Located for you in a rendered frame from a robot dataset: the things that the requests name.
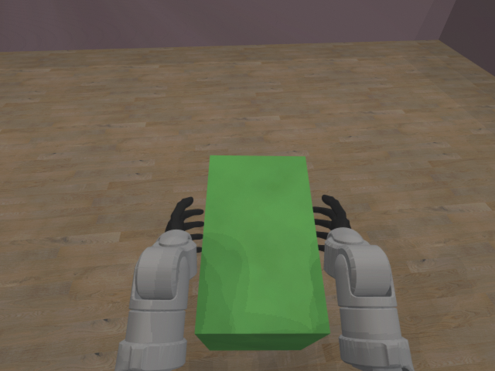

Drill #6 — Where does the left robot hand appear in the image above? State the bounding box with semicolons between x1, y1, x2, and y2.
165;197;204;253

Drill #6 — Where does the right robot hand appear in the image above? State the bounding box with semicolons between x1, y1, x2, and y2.
313;195;351;252

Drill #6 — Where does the carton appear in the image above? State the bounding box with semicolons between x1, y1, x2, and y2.
195;155;330;351

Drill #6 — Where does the robot left forearm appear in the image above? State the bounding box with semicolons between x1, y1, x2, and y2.
114;230;197;371

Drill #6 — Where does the robot right forearm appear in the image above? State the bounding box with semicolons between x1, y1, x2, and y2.
323;227;415;371

